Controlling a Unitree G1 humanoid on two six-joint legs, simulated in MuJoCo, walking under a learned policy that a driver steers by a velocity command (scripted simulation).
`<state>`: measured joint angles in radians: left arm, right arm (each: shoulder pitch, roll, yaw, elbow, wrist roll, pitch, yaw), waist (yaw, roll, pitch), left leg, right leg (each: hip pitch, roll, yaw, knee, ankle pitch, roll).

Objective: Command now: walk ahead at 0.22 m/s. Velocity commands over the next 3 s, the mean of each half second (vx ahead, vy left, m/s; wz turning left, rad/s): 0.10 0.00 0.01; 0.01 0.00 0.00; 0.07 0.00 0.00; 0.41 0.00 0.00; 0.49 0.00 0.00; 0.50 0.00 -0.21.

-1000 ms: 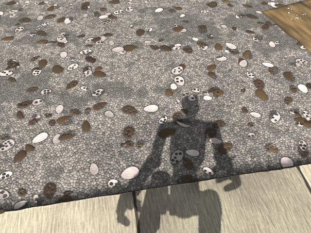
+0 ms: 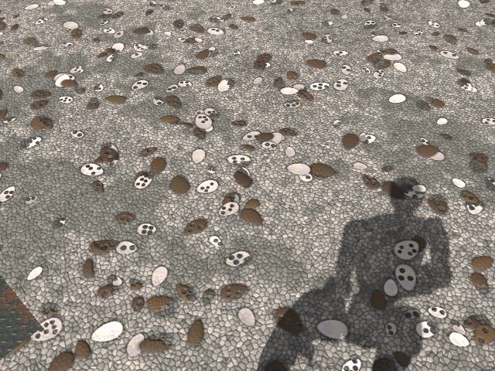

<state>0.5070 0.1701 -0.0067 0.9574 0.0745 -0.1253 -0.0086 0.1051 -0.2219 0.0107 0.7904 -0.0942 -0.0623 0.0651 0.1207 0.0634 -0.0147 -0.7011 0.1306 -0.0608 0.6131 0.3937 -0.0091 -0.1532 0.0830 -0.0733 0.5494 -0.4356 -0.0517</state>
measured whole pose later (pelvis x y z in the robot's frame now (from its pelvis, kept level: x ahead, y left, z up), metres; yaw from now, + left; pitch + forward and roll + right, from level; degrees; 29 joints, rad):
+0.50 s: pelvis +0.19 +0.05 -0.13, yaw +0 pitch +1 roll +1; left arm 0.16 0.18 0.02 0.85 -0.01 0.02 0.08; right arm 0.25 -0.17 0.00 0.98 -0.02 0.00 -0.04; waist -0.02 -0.03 -0.04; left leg -0.35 0.00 0.08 0.50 -0.17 0.03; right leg -0.49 -0.07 0.04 0.82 -0.25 0.07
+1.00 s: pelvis +0.24 +0.01 -0.12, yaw +0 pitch -1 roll +0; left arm 0.24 0.15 0.05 1.02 -0.01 -0.01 0.02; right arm 0.27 -0.18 -0.05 1.09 0.00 0.02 -0.05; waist -0.01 0.00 0.03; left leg -0.22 0.07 0.03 0.50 -0.26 -0.06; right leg -0.22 0.01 -0.02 0.53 -0.30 -0.02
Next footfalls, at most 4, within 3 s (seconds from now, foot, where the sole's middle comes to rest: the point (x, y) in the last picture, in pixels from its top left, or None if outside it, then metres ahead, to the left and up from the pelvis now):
0.16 left None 0.28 0.16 -0.89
0.54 right None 0.28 -0.10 -0.89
1.60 left None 0.36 0.15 -0.89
2.10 right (307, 308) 0.75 -0.06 -0.89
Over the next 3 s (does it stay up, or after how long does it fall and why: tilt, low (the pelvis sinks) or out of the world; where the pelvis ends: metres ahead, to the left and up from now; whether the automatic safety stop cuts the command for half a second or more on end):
stays up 1.08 0.10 -0.11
